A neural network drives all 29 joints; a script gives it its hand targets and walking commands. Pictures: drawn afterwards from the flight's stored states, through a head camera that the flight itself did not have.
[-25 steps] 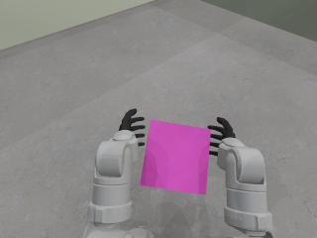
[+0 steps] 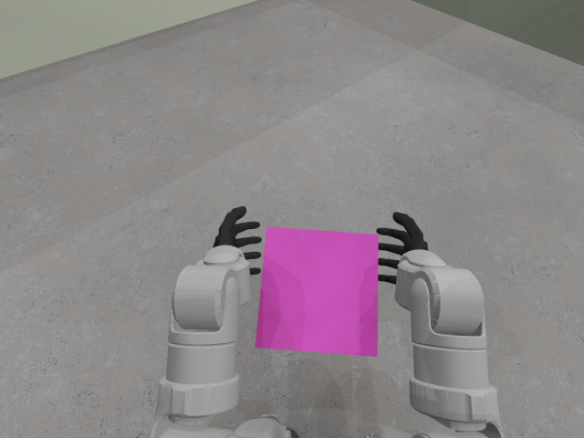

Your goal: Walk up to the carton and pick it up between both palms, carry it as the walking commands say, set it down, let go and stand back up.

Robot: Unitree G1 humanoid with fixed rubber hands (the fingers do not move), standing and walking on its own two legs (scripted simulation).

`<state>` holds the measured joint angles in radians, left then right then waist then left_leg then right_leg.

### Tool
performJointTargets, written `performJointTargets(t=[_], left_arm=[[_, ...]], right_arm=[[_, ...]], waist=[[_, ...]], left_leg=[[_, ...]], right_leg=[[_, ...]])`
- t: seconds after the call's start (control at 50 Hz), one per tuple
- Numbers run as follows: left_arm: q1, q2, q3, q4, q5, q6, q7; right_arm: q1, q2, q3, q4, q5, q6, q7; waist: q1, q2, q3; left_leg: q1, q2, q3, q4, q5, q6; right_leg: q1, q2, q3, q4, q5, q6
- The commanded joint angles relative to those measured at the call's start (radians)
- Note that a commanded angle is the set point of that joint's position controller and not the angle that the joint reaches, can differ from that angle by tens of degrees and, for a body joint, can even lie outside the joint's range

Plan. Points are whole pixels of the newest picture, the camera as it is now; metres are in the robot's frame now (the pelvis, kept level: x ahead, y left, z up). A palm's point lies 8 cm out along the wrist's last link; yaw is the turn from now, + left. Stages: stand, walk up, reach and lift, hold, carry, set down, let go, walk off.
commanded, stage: carry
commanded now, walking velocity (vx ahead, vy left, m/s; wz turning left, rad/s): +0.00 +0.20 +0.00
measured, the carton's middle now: (313, 293) +0.33 +0.01 -0.04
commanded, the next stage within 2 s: none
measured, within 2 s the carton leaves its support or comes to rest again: neither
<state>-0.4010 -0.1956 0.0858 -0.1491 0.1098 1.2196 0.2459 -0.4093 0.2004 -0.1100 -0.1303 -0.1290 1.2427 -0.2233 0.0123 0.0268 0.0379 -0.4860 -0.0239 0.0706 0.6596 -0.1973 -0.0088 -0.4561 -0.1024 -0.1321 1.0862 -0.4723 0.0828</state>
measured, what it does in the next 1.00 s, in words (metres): steps to the left: right foot, then left foot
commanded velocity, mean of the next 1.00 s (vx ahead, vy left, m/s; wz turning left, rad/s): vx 0.00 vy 0.16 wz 0.00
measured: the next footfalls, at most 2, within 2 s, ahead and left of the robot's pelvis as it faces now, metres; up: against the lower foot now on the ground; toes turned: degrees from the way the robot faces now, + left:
right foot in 0.10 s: +0.00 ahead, -0.14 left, +0.00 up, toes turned -15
left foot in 0.18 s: +0.05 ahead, +0.14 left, +0.00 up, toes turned +1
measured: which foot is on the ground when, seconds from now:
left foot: down 0.00-0.04, up 0.06-0.16, down 0.18-0.42, up 0.44-0.52, down 0.54-0.76, up 0.78-0.86, down 0.88-1.00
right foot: up 0.00-0.08, down 0.10-0.18, up 0.20-0.44, down 0.46-0.56, up 0.58-0.78, down 0.80-0.88, up 0.90-1.00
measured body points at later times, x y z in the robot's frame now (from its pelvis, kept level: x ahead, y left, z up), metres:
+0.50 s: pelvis -0.14 +0.19 -0.01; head -0.12 +0.22 +0.44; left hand +0.19 +0.30 +0.09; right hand +0.18 +0.07 +0.08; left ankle -0.08 +0.24 -0.69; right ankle -0.14 +0.01 -0.72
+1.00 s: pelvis -0.26 +0.40 +0.00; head -0.24 +0.43 +0.45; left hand +0.07 +0.51 +0.07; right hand +0.05 +0.27 +0.08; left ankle -0.14 +0.40 -0.72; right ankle -0.27 +0.22 -0.65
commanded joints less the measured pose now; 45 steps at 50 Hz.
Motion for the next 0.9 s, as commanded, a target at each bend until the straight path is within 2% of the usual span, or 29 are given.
performJointTargets(t=[0.0, 0.02, 0.04, 0.06, 0.08, 0.1, 0.12, 0.16, 0.2, 0.22, 0.26, 0.32, 0.38, 0.4, 0.42, 0.46, 0.48, 0.52, 0.56, 0.58, 0.62, 0.66, 0.72, 0.74, 0.76, 0.8, 0.84, 0.86, 0.88], left_arm=[[-0.608, -1.108, -0.672, -0.153, -0.501, -0.022, -0.277], [-0.564, -1.083, -0.66, -0.126, -0.484, -0.026, -0.271], [-0.577, -1.104, -0.657, -0.132, -0.47, -0.033, -0.268], [-0.565, -1.123, -0.586, -0.178, -0.429, -0.042, -0.284], [-0.605, -1.132, -0.583, -0.195, -0.436, -0.027, -0.308], [-0.462, -1.1, -0.58, -0.001, -0.433, 0.012, -0.307], [-0.463, -1.05, -0.565, -0.013, -0.386, -0.007, -0.298], [-0.386, -1.092, -0.556, 0.071, -0.364, -0.007, -0.295], [-0.507, -1.074, -0.597, -0.01, -0.407, -0.02, -0.297], [-0.577, -1.104, -0.633, -0.066, -0.417, -0.037, -0.287], [-0.633, -1.116, -0.651, -0.089, -0.466, -0.044, -0.287], [-0.687, -1.134, -0.7, -0.208, -0.516, -0.052, -0.272], [-0.451, -1.115, -0.646, -0.052, -0.447, -0.017, -0.262], [-0.464, -1.119, -0.631, -0.063, -0.447, -0.024, -0.263], [-0.449, -1.137, -0.625, -0.028, -0.438, -0.034, -0.263], [-0.585, -1.114, -0.624, -0.101, -0.464, -0.023, -0.294], [-0.565, -1.14, -0.639, -0.054, -0.436, -0.023, -0.287], [-0.413, -1.112, -0.57, 0.018, -0.364, -0.012, -0.285], [-0.527, -1.047, -0.595, -0.039, -0.389, -0.017, -0.292], [-0.606, -1.085, -0.634, -0.056, -0.426, -0.025, -0.297], [-0.642, -1.126, -0.655, -0.074, -0.465, -0.027, -0.285], [-0.615, -1.124, -0.66, -0.092, -0.491, -0.023, -0.281], [-0.479, -1.086, -0.638, -0.076, -0.442, -0.025, -0.261], [-0.486, -1.106, -0.614, -0.068, -0.444, -0.036, -0.27], [-0.51, -1.102, -0.618, -0.077, -0.45, -0.047, -0.279], [-0.54, -1.099, -0.6, -0.021, -0.431, -0.022, -0.306], [-0.472, -1.079, -0.569, -0.012, -0.373, -0.014, -0.291], [-0.525, -1.088, -0.587, -0.052, -0.384, -0.022, -0.287], [-0.533, -1.063, -0.583, -0.036, -0.4, -0.009, -0.287]], right_arm=[[-0.569, 1.044, 0.537, -0.108, 0.436, -0.051, 0.303], [-0.517, 1.011, 0.52, -0.1, 0.419, -0.057, 0.298], [-0.454, 0.988, 0.516, -0.088, 0.397, -0.059, 0.297], [-0.529, 1.005, 0.503, -0.15, 0.401, -0.064, 0.292], [-0.51, 1.03, 0.48, -0.113, 0.381, -0.074, 0.289], [-0.45, 1.0, 0.499, -0.054, 0.367, -0.059, 0.271], [-0.567, 1.008, 0.585, -0.124, 0.414, -0.056, 0.274], [-0.59, 0.988, 0.595, -0.157, 0.423, -0.053, 0.292], [-0.554, 0.994, 0.564, -0.078, 0.436, -0.06, 0.29], [-0.564, 1.032, 0.548, -0.075, 0.443, -0.057, 0.303], [-0.555, 1.025, 0.544, -0.086, 0.425, -0.069, 0.303], [-0.567, 1.024, 0.521, -0.17, 0.432, -0.077, 0.298], [-0.473, 0.978, 0.498, -0.103, 0.394, -0.059, 0.298], [-0.489, 0.968, 0.511, -0.151, 0.381, -0.062, 0.297], [-0.485, 0.955, 0.514, -0.15, 0.394, -0.062, 0.29], [-0.483, 1.01, 0.491, -0.09, 0.375, -0.081, 0.285], [-0.649, 0.997, 0.533, -0.206, 0.407, -0.081, 0.282], [-0.6, 0.977, 0.591, -0.198, 0.407, -0.054, 0.294], [-0.56, 0.972, 0.567, -0.098, 0.438, -0.058, 0.299], [-0.539, 1.0, 0.545, -0.072, 0.413, -0.055, 0.304], [-0.587, 1.026, 0.548, -0.093, 0.426, -0.052, 0.315], [-0.538, 1.021, 0.534, -0.086, 0.42, -0.058, 0.3], [-0.458, 0.982, 0.514, -0.1, 0.391, -0.057, 0.3], [-0.479, 0.978, 0.526, -0.124, 0.389, -0.064, 0.294], [-0.47, 0.954, 0.51, -0.129, 0.383, -0.073, 0.284], [-0.575, 0.991, 0.533, -0.145, 0.361, -0.069, 0.283], [-0.604, 0.989, 0.578, -0.15, 0.406, -0.046, 0.293], [-0.579, 1.012, 0.593, -0.121, 0.429, -0.05, 0.304], [-0.515, 0.997, 0.555, -0.042, 0.429, -0.037, 0.305]], waist=[[0.037, 0.377, -0.464], [0.045, 0.309, -0.515], [0.013, -0.253, -0.579], [-0.009, -0.351, -0.644], [0.003, -0.144, -0.631], [0.01, -0.149, -0.443], [0.023, -0.354, -0.396], [-0.013, -0.166, -0.431], [-0.032, 0.393, -0.38], [-0.011, 0.323, -0.351], [-0.006, 0.068, -0.457], [0.003, 0.191, -0.498], [0.03, 0.351, -0.506], [0.045, 0.136, -0.545], [0.009, -0.534, -0.583], [-0.01, -0.109, -0.516], [0.019, -0.187, -0.353], [-0.017, -0.174, -0.376], [-0.039, 0.454, -0.268], [-0.019, 0.289, -0.247], [0.0, 0.116, -0.322], [0.017, 0.206, -0.481], [0.015, 0.235, -0.53], [0.0, -0.071, -0.59], [-0.001, -0.307, -0.603], [-0.004, -0.268, -0.418], [-0.015, -0.173, -0.344], [-0.026, 0.009, -0.37], [-0.031, 0.382, -0.301]], left_leg=[[0.305, 0.04, 0.075, -0.405, 0.736, -0.612], [0.35, -0.042, 0.132, 0.014, 0.888, -0.686], [0.382, 0.029, -0.069, 0.672, 0.158, -0.443], [0.184, 0.09, -0.253, 0.635, -0.372, -0.193], [-0.052, 0.057, -0.25, 0.56, -0.455, -0.097], [-0.283, 0.065, -0.195, 0.347, -0.497, -0.029], [-0.233, 0.129, -0.179, 0.068, -0.493, -0.004], [0.183, 0.067, -0.035, -0.134, -0.118, -0.046], [0.342, 0.329, -0.492, -0.305, 0.451, -0.017], [0.285, 0.293, -0.45, -0.287, 0.417, -0.086], [0.352, 0.273, -0.305, -0.29, 0.105, -0.144], [0.39, 0.143, -0.113, -0.335, 0.222, -0.25], [0.324, 0.033, 0.012, -0.312, 0.762, -0.504], [0.336, -0.071, 0.072, 0.209, 0.68, -0.639], [0.234, 0.059, -0.207, 0.781, -0.392, -0.311], [-0.095, 0.092, -0.307, 0.559, -0.502, -0.053], [-0.164, 0.23, -0.342, 0.14, -0.519, 0.018], [0.218, 0.043, -0.029, 0.0, -0.144, -0.038], [0.182, 0.325, -0.55, -0.397, -0.161, 0.014], [0.091, 0.307, -0.613, -0.466, -0.317, -0.029], [0.06, 0.267, -0.397, -0.526, -0.543, -0.224], [0.245, 0.111, -0.043, -0.436, -0.069, -0.294], [0.421, -0.001, 0.051, -0.11, 0.696, -0.488], [0.419, 0.033, -0.052, 0.229, 0.481, -0.393], [0.249, 0.072, -0.188, 0.464, -0.248, -0.209], [-0.14, 0.105, -0.177, 0.415, -0.397, -0.051], [0.126, 0.115, -0.155, -0.033, -0.257, -0.014], [0.295, 0.092, -0.176, -0.103, -0.222, -0.039], [0.257, 0.309, -0.503, -0.384, -0.229, -0.001]], right_leg=[[0.248, 0.154, -0.198, -0.387, -0.248, -0.008], [0.332, 0.077, -0.206, -0.718, -0.28, -0.077], [0.204, -0.157, -0.069, -0.786, 0.236, -0.126], [0.303, -0.296, 0.131, -0.63, 0.575, -0.148], [0.486, -0.383, 0.261, -0.535, 0.523, -0.197], [0.601, -0.373, 0.205, -0.457, 0.939, -0.134], [0.547, -0.396, 0.192, -0.452, 1.088, -0.117], [0.233, -0.237, 0.024, -0.31, 0.591, -0.034], [-0.183, 0.051, -0.048, 0.058, -0.256, 0.069], [-0.148, 0.057, 0.153, 0.203, -0.228, 0.021], [-0.162, 0.03, 0.175, 0.254, 0.01, -0.008], [-0.024, 0.079, 0.023, 0.07, 0.042, 0.005], [0.34, 0.15, -0.194, -0.586, -0.223, -0.04], [0.401, 0.015, -0.191, -0.892, -0.094, -0.144], [0.254, -0.294, 0.095, -0.718, 0.468, -0.171], [0.365, -0.462, 0.312, -0.562, 0.29, -0.209], [0.327, -0.489, 0.28, -0.539, 0.495, -0.113], [0.099, -0.22, 0.028, -0.374, 0.295, -0.027], [-0.26, 0.084, -0.084, 0.092, -0.283, 0.067], [-0.191, 0.087, 0.125, 0.201, -0.21, 0.022], [-0.12, 0.055, 0.138, 0.265, 0.0, -0.01], [0.091, 0.08, -0.003, -0.027, 0.082, -0.038], [0.302, 0.097, -0.173, -0.705, -0.129, -0.05], [0.306, -0.034, -0.109, -0.751, 0.165, -0.071], [0.322, -0.257, 0.157, -0.669, 0.43, -0.159], [0.29, -0.509, 0.399, -0.774, 0.025, -0.232], [0.127, -0.298, 0.13, -0.517, 0.103, -0.079], [-0.011, -0.156, -0.007, -0.282, 0.009, -0.018], [-0.24, 0.036, -0.126, -0.028, -0.177, 0.055]])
